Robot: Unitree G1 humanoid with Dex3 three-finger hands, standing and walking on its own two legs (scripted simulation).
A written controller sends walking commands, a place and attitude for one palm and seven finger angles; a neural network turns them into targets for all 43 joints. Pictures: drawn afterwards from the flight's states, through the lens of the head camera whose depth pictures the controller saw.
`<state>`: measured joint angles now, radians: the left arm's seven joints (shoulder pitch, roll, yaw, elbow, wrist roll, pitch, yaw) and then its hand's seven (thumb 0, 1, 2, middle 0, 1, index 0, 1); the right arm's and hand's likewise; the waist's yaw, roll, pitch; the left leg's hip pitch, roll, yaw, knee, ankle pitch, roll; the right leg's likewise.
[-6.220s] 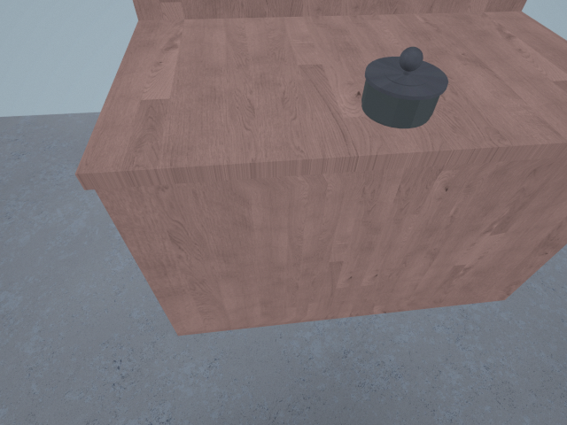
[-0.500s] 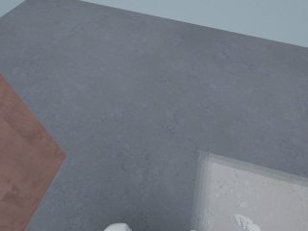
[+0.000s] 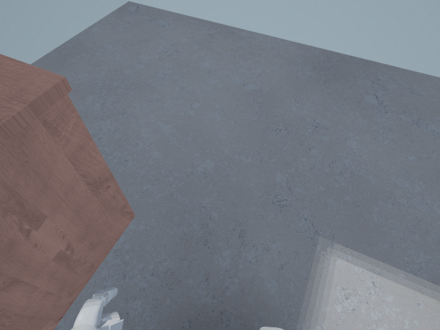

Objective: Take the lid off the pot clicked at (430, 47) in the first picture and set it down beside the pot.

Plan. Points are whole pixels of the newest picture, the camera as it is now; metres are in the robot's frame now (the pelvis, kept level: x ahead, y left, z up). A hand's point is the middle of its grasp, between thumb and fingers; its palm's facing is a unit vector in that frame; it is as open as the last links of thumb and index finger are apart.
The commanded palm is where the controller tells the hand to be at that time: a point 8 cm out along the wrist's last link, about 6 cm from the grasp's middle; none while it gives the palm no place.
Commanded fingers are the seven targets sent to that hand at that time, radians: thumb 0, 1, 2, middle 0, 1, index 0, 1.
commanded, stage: turn to face it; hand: left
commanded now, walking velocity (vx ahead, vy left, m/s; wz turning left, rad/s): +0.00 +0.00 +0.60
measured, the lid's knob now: out of the picture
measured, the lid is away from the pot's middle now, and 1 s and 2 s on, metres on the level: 0.00 0.00 0.00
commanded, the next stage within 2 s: take the last steps up to it in 1.76 s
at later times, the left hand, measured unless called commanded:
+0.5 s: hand out of the picture -0.04 +0.22 -0.19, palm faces +0.35 -0.90 -0.25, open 7.4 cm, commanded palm none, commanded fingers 0.00 0.90 0.90 -0.20 -0.30 -0.20 -0.30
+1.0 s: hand out of the picture +0.04 +0.29 -0.14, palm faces +0.56 -0.78 -0.27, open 7.4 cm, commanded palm none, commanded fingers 0.00 0.90 0.90 -0.20 -0.30 -0.20 -0.30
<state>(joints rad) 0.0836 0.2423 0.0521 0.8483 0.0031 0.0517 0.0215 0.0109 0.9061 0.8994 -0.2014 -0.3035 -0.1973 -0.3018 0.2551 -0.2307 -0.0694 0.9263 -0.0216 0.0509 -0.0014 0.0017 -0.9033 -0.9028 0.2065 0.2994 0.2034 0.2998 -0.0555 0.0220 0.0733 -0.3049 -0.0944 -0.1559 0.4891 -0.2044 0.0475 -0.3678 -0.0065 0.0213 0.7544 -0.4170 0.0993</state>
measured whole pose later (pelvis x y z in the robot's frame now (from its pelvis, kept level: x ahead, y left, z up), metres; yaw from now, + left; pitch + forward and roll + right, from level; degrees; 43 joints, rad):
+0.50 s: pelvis +0.00 +0.01 -0.02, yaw +20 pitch +1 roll +0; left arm 0.27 0.25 0.05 0.89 0.02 0.03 0.01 0.01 0.90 0.90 -0.21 -0.30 -0.20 -0.30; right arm 0.10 -0.28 -0.07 0.89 -0.01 0.06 0.03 0.00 -0.91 -0.90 0.20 0.30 0.20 0.30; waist 0.02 -0.03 0.13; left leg -0.31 0.02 0.09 0.63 -0.33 -0.03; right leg -0.22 -0.18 -0.24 0.66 -0.41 0.07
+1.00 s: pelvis +0.03 +0.03 +0.00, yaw +37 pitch +1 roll -1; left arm 0.06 0.25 0.04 0.83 0.00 0.05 0.02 0.01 0.91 0.90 -0.20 -0.30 -0.20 -0.30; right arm 0.26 -0.22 -0.05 0.93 -0.02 0.05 0.00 0.00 -0.90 -0.90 0.21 0.30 0.20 0.30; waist -0.05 0.02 0.08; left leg -0.23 -0.09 -0.19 0.50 -0.27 0.04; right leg -0.39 -0.02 0.02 0.76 -0.41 0.11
